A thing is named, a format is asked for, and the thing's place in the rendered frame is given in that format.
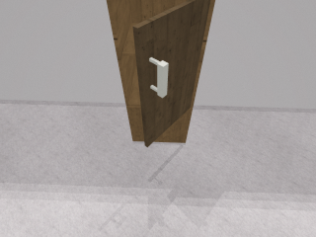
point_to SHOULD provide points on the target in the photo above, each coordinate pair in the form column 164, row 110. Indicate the cupboard door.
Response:
column 174, row 36

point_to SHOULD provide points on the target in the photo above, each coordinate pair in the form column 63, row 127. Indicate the handle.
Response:
column 162, row 77

